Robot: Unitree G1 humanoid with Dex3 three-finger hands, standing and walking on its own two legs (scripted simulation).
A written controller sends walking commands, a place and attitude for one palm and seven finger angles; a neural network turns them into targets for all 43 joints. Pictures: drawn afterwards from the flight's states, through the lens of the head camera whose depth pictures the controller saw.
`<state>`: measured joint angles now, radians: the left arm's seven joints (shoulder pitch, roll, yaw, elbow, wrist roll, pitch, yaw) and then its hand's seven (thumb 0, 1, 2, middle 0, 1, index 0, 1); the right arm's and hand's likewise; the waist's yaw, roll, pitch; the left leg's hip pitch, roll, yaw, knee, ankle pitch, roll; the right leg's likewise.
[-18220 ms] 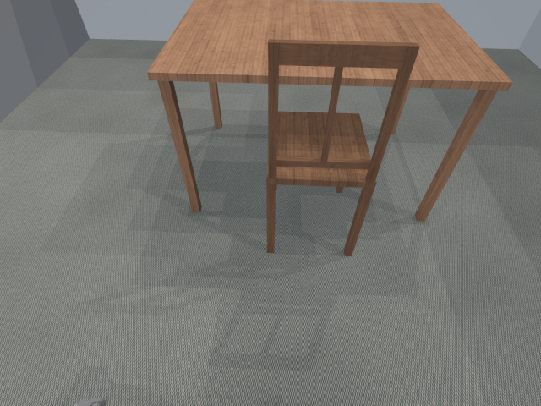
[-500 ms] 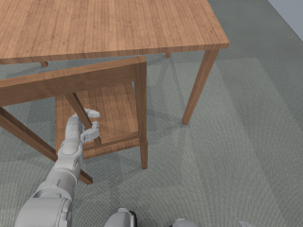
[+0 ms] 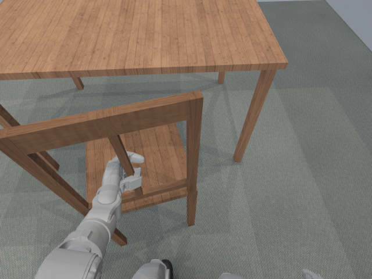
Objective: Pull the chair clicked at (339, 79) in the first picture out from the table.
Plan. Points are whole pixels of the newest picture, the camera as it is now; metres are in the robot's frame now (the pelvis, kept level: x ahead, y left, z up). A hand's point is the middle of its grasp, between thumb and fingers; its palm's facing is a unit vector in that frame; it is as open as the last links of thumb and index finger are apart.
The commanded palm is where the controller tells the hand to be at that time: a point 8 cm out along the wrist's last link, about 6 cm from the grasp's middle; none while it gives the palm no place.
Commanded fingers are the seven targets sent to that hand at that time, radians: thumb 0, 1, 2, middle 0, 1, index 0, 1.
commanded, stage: step backward, pulling the chair out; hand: left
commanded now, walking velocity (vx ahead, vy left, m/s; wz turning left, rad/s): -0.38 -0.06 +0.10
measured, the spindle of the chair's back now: (128, 169) +0.37 +0.16 -0.05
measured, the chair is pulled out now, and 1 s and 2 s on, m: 0.18 0.24 0.38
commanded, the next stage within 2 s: none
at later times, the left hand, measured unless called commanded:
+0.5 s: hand (137, 179) +0.35 +0.14 -0.05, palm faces +0.02 -0.98 -0.17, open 5.2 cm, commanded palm +0.34 +0.18 -0.05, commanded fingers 0.00 0.90 0.90 -0.50 -1.45 -0.50 -1.45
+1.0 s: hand (132, 201) +0.29 +0.14 -0.05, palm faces +0.05 -0.98 -0.17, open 5.2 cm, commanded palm +0.28 +0.19 -0.05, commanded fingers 0.00 0.90 0.90 -0.50 -1.45 -0.50 -1.45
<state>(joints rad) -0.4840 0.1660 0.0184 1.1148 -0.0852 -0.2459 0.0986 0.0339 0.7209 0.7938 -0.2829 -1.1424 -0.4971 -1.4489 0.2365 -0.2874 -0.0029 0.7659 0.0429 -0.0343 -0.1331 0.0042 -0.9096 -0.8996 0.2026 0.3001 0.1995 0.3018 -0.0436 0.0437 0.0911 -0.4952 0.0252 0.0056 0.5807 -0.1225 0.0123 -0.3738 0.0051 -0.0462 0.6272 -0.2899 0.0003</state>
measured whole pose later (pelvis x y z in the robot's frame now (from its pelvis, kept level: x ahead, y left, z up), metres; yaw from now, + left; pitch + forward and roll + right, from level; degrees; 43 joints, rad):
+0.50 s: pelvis -0.02 +0.00 +0.00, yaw +1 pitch +3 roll +0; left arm -0.57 0.18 0.01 1.09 -0.05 -0.21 0.09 0.04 0.70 0.81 -0.28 -1.19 -0.50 -1.45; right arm 0.19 -0.25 0.01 0.78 0.01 -0.05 -0.12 0.00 -0.91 -0.90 0.20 0.30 0.20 0.30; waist -0.03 0.01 0.15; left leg -0.47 -0.01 -0.02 0.61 -0.19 0.01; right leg -0.42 -0.02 -0.01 0.66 -0.32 0.01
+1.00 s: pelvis -0.08 -0.01 +0.00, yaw +4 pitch +2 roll +0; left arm -0.58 0.18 0.01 1.04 -0.06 -0.17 0.08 0.04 0.70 0.82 -0.28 -1.22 -0.50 -1.45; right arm 0.20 -0.24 0.00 0.74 0.02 -0.02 -0.12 0.00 -0.91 -0.90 0.20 0.30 0.20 0.30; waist -0.04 0.00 0.18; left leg -0.41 0.02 -0.04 0.65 -0.28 -0.04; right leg -0.47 -0.03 -0.04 0.61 -0.18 0.01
